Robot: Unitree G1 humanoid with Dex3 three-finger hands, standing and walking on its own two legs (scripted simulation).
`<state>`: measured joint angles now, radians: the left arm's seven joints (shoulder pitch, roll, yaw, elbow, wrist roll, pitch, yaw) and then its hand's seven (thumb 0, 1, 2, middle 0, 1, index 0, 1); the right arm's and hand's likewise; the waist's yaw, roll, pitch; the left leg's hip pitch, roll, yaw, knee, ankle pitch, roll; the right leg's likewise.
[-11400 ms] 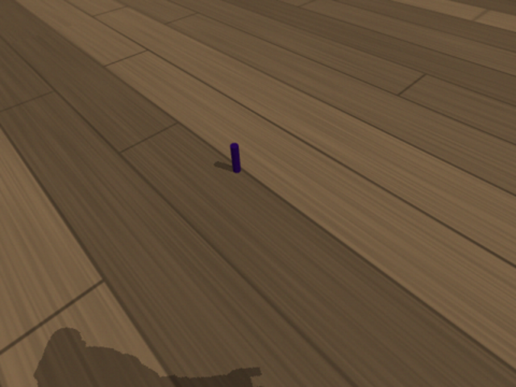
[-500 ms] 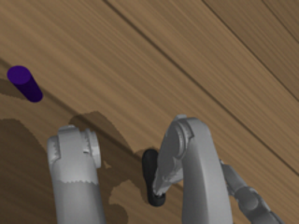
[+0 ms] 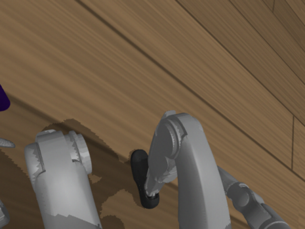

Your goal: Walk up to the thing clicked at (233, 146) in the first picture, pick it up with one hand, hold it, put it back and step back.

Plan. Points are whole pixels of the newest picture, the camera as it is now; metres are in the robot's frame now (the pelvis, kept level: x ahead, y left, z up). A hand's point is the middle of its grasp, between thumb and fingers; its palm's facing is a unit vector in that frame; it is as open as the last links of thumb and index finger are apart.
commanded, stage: close in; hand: left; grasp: from the side
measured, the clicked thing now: out of the picture +0.45 +0.30 -0.19
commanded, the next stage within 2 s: rest palm in 0.30 s
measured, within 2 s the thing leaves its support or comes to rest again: leaves its support in 1.50 s
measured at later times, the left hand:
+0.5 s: hand out of the picture +0.41 +0.28 -0.18, palm faces +0.32 -0.95 +0.01, open 17.0 cm
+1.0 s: hand out of the picture +0.43 +0.28 -0.18, palm faces +0.35 -0.94 -0.01, open 7.6 cm
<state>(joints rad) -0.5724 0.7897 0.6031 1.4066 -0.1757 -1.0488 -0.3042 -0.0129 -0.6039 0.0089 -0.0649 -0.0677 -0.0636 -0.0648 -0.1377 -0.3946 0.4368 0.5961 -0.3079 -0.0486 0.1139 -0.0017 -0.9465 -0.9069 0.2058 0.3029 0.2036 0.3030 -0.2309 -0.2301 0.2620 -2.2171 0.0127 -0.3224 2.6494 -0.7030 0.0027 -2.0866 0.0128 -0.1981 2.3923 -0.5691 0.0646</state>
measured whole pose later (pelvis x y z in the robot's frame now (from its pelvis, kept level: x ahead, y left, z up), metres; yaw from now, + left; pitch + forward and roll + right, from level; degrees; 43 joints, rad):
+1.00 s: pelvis +0.00 +0.00 +0.00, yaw -2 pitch +12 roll -18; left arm -0.66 0.85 0.50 1.49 -0.07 -1.13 0.00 0.00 0.38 0.69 -0.65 -0.63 -0.64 -0.64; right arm -0.18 -0.37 0.53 0.55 -0.36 0.03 0.14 0.00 -0.88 -0.89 0.21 0.30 0.20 0.30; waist -0.26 -0.28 0.32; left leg -2.20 0.02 -0.38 2.67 -0.72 0.00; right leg -2.06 0.04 -0.24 2.37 -0.56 0.08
